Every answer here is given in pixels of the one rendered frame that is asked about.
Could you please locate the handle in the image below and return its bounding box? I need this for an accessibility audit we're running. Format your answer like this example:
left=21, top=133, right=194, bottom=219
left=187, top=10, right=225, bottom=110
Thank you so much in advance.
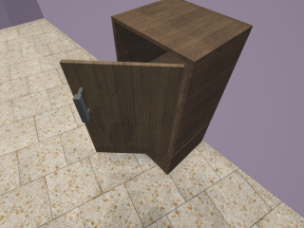
left=72, top=87, right=90, bottom=124

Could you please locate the cupboard door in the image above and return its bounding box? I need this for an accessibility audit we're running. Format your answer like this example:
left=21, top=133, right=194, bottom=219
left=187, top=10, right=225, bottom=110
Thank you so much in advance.
left=60, top=59, right=184, bottom=155

